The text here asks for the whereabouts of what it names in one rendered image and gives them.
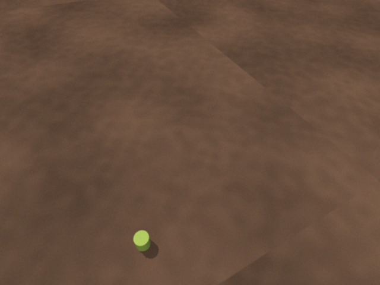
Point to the can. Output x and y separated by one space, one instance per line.
142 240

